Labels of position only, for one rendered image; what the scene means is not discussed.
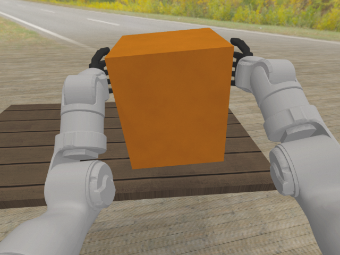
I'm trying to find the right robot upper arm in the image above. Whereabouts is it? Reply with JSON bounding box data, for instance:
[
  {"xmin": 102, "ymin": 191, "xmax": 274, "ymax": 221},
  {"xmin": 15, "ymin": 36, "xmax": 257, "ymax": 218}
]
[{"xmin": 269, "ymin": 134, "xmax": 340, "ymax": 255}]

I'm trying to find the robot left forearm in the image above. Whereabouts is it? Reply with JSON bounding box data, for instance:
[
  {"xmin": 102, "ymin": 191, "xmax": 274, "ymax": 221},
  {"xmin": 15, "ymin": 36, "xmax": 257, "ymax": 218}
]
[{"xmin": 44, "ymin": 68, "xmax": 109, "ymax": 201}]

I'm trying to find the table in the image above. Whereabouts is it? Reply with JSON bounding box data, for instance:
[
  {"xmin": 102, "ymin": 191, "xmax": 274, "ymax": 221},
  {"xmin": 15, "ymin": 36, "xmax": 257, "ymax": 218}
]
[{"xmin": 0, "ymin": 102, "xmax": 277, "ymax": 209}]

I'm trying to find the left robot upper arm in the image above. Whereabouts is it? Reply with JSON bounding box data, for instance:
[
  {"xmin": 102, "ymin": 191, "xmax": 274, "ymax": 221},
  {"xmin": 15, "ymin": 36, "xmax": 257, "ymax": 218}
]
[{"xmin": 0, "ymin": 160, "xmax": 116, "ymax": 255}]

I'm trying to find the robot left hand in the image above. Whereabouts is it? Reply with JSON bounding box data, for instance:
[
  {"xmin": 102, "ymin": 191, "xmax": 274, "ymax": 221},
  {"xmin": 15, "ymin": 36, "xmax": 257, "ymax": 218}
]
[{"xmin": 89, "ymin": 47, "xmax": 113, "ymax": 94}]

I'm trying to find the robot right forearm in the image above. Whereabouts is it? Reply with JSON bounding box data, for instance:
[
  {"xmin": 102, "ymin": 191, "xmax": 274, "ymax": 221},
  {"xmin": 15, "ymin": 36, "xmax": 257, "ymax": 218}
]
[{"xmin": 235, "ymin": 56, "xmax": 340, "ymax": 148}]

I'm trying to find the robot right hand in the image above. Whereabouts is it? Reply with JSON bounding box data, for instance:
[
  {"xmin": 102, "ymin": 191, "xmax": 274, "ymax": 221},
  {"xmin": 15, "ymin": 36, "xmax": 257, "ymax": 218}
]
[{"xmin": 230, "ymin": 38, "xmax": 253, "ymax": 86}]

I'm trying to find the carton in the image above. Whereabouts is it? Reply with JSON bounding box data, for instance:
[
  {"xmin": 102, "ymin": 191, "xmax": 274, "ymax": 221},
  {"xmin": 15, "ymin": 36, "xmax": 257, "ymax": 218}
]
[{"xmin": 104, "ymin": 28, "xmax": 234, "ymax": 169}]

